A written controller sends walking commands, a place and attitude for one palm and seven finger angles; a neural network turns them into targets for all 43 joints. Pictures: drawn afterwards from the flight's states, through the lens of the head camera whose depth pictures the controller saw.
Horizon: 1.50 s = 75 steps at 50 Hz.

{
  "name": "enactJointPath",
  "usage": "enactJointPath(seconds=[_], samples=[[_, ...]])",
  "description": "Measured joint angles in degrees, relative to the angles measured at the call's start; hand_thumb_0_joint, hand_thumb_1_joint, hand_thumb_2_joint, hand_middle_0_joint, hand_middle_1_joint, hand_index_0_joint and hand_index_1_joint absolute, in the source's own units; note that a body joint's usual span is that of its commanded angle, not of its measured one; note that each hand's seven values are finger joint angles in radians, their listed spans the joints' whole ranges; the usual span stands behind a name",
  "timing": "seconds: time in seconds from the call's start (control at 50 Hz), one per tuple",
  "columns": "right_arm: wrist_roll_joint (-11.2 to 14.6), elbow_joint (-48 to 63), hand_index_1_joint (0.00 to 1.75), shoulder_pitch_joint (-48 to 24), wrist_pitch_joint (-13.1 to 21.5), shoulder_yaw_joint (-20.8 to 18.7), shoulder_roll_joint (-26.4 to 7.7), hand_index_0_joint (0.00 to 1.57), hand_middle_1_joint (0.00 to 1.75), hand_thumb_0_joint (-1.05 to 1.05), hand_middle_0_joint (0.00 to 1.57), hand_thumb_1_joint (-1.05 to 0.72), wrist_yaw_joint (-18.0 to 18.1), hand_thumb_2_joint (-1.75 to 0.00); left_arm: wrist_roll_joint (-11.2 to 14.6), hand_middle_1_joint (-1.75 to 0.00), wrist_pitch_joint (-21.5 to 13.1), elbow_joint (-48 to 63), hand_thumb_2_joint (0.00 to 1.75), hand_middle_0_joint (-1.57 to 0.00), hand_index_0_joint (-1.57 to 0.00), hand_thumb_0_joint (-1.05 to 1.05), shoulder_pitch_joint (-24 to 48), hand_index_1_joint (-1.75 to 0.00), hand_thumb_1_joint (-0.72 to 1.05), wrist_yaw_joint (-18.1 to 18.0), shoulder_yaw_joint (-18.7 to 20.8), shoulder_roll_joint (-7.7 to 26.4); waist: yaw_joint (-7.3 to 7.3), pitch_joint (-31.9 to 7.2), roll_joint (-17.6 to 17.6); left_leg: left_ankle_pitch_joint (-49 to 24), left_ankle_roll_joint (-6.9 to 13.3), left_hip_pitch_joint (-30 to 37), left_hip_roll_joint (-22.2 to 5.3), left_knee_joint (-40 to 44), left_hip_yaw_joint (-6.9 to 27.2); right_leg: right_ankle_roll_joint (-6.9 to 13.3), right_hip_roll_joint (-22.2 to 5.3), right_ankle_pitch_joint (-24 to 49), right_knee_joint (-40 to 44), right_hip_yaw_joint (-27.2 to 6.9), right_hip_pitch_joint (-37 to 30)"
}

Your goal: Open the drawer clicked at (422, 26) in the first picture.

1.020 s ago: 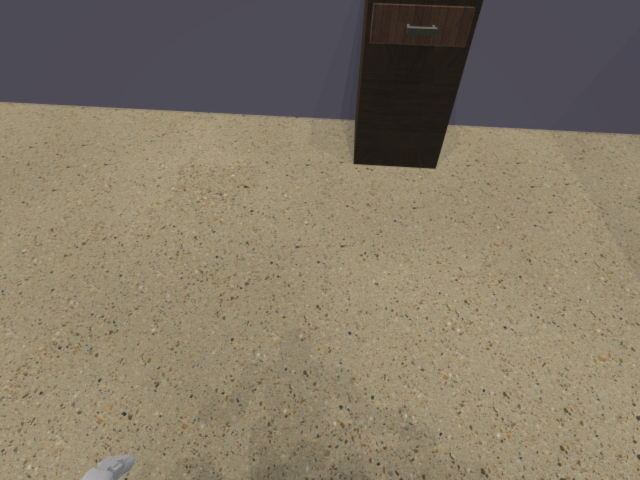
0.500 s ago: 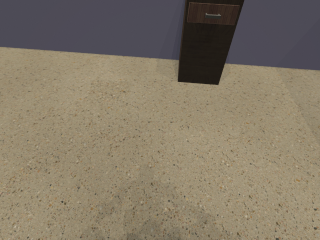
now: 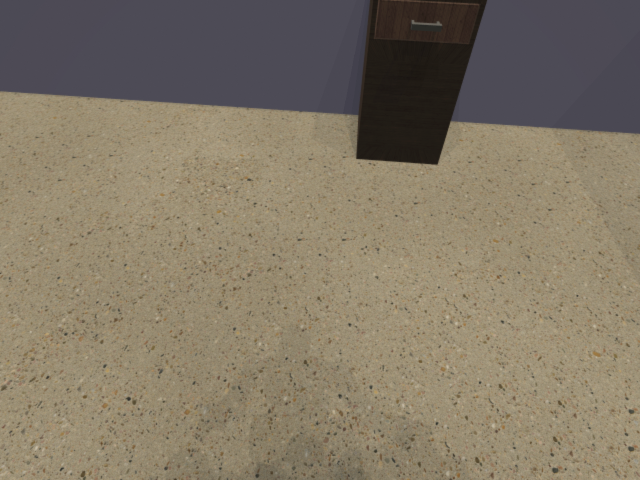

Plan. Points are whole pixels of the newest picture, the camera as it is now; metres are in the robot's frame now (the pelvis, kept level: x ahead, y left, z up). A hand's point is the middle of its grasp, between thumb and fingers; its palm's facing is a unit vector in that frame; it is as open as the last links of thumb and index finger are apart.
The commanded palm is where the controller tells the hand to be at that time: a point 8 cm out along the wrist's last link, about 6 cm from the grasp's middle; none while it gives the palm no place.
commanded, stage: look at it before walking up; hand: left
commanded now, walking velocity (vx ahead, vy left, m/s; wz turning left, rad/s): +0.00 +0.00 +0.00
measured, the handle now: (425, 24) +1.74 -0.32 -0.09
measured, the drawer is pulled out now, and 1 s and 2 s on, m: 0.00 0.00 0.00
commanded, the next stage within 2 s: walk to a spot facing it in 0.52 s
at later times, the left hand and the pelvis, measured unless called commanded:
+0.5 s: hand out of the picture +0.09 +0.24 -0.15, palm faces -0.04 -0.94 -0.34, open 7.3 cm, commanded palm none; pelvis +0.01 +0.00 +0.00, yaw +0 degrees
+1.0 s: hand out of the picture +0.10 +0.18 -0.19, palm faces -0.17 -0.97 -0.19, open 7.4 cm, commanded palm none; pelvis +0.08 -0.01 -0.02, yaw -10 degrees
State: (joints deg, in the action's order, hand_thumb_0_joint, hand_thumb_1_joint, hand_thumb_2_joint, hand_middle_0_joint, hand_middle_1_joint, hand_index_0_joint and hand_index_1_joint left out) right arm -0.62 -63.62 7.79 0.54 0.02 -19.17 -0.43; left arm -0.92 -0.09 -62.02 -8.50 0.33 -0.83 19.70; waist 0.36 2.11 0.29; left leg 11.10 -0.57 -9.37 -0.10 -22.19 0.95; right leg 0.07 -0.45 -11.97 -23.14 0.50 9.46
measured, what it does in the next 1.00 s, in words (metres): shifts its weight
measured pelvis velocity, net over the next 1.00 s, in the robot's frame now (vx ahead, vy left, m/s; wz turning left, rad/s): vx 0.08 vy -0.01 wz -0.18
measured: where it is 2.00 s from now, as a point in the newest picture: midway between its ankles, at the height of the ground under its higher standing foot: (373, 416)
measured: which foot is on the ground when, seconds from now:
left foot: down 0.00-1.00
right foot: down 0.00-0.90, up 0.92-1.00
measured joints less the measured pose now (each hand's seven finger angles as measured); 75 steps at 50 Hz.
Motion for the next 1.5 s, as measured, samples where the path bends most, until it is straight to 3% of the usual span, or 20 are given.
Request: enactJointPath(seconds=[0.66,0.9,0.98,1.02,1.08,1.12,1.14,1.16,1.2,1.26,1.38,1.5], samples=[[0.1,0.0,0.30,-1.8,0.1,0.3,-0.3,0.20,0.30,0.00,0.20,-0.90,0.3,-0.90,0.0,-0.30,-0.3,0.0,0.89,-0.20,-0.21,0.01,0.8,-0.30,0.91,-0.2,0.0,0.1,0.22,0.0,-0.2,0.6,-0.5,2.1,-0.5,1.7,-0.2,0.4,0.5,-0.7,1.3,-0.2,-1.8],[-0.7,2.4,0.30,5.9,0.0,-0.7,4.7,0.20,0.30,0.00,0.20,-0.90,0.3,-0.90,-0.5,-0.30,2.0,2.2,0.89,-0.20,-0.20,0.01,-9.2,-0.30,0.91,1.4,1.6,-4.7,0.98,-3.1,0.8,10.9,-0.3,-0.2,-2.7,-9.7,-5.3,1.6,2.8,-9.3,-10.6,-5.1,2.9],[-0.7,3.0,0.30,9.5,2.2,-1.3,6.3,0.20,0.30,0.00,0.20,-0.90,0.9,-0.90,-0.6,-0.30,2.5,2.0,0.89,-0.20,-0.20,0.01,-10.1,-0.30,0.91,1.9,2.4,-6.1,0.06,-1.5,1.7,12.4,-0.8,3.1,-3.1,-7.8,-9.0,1.0,1.1,-15.4,-27.8,-1.6,11.0],[-0.9,2.6,0.30,11.5,2.7,-1.6,6.7,0.20,0.30,0.00,0.20,-0.90,1.1,-0.90,-0.6,-0.30,2.4,2.6,0.89,-0.20,-0.20,0.01,-8.8,-0.30,0.91,2.4,2.7,-6.7,-0.82,-0.2,1.1,12.4,-1.3,5.2,-3.9,-5.8,-9.9,0.7,-0.2,-16.1,-30.7,0.8,14.5],[-1.2,1.1,0.30,13.7,2.2,-2.0,6.5,0.20,0.30,0.00,0.20,-0.90,1.1,-0.90,-0.6,-0.30,1.7,4.7,0.89,-0.20,-0.20,0.01,-6.2,-0.30,0.91,3.0,3.1,-7.4,-1.26,1.9,-0.6,13.7,-2.9,8.1,-5.8,-4.9,-11.3,1.0,-2.0,-13.3,-24.3,3.9,16.5],[-1.0,0.1,0.30,15.0,1.7,-2.3,6.1,0.20,0.30,0.00,0.20,-0.90,0.9,-0.90,-0.6,-0.30,0.4,6.5,0.89,-0.20,-0.20,0.01,-4.8,-0.30,0.91,3.3,3.3,-7.3,-0.97,2.9,-1.7,16.8,-3.7,8.2,-7.9,-9.2,-12.1,1.8,-1.7,-8.0,-17.1,5.5,15.2],[-0.7,-0.4,0.30,15.6,1.4,-2.4,6.2,0.20,0.30,0.00,0.20,-0.90,0.6,-0.90,-0.7,-0.30,-0.7,7.3,0.89,-0.20,-0.20,0.01,-4.2,-0.30,0.91,3.1,3.5,-6.9,-0.76,3.3,-1.6,18.4,-3.2,6.3,-9.1,-15.3,-12.1,2.4,-1.5,-2.5,-16.1,6.0,14.7],[-0.4,-0.9,0.30,15.4,0.8,-2.4,6.3,0.20,0.30,0.01,0.20,-0.90,0.4,-0.90,-0.6,-0.30,-1.7,7.8,0.89,-0.20,-0.20,0.01,-3.7,-0.30,0.91,2.7,3.8,-6.5,-0.54,3.6,-1.4,19.4,-2.7,3.0,-9.5,-24.3,-10.2,2.9,-1.1,-1.9,-18.2,6.2,14.9],[-0.2,-1.1,0.30,13.8,-0.2,-2.6,6.3,0.20,0.30,0.01,0.20,-0.90,0.3,-0.90,-0.1,-0.30,-2.6,8.0,0.89,-0.20,-0.20,0.01,-3.4,-0.30,0.91,1.6,4.1,-6.4,-0.31,4.2,-1.0,18.5,-1.6,-4.2,-8.3,-40.6,-6.1,3.6,-0.2,-5.5,-19.4,6.1,13.1],[-0.5,0.8,0.30,9.7,-0.2,-2.9,6.3,0.20,0.30,0.01,0.20,-0.91,0.3,-0.90,-0.2,-0.30,-2.5,7.4,0.89,-0.20,-0.20,0.00,-4.5,-0.30,0.91,0.6,3.9,-6.6,-0.04,3.6,-0.2,13.0,-1.3,-13.7,-7.6,-49.4,-5.0,3.6,1.3,-5.7,-14.4,4.7,8.9],[-0.9,7.6,0.30,2.4,0.7,-3.4,7.1,0.19,0.30,0.01,0.20,-0.91,-0.4,-0.90,-0.8,-0.30,-2.2,4.7,0.89,-0.20,-0.20,0.01,-7.8,-0.30,0.91,0.3,3.0,-8.1,-0.66,0.4,-0.2,3.8,-2.7,-23.9,-8.2,-39.1,-5.2,3.2,2.8,-3.3,-4.1,1.5,2.2],[-0.8,9.7,0.30,-0.2,1.2,-2.9,8.5,0.19,0.30,0.00,0.20,-0.91,-1.3,-0.90,-1.0,-0.30,-2.7,4.0,0.89,-0.20,-0.21,0.01,-10.0,-0.30,0.91,0.3,2.8,-8.6,1.33,-1.2,0.2,0.9,-2.6,-21.2,-7.2,-22.6,-5.3,1.7,3.1,-6.1,-1.1,-0.4,-2.9]])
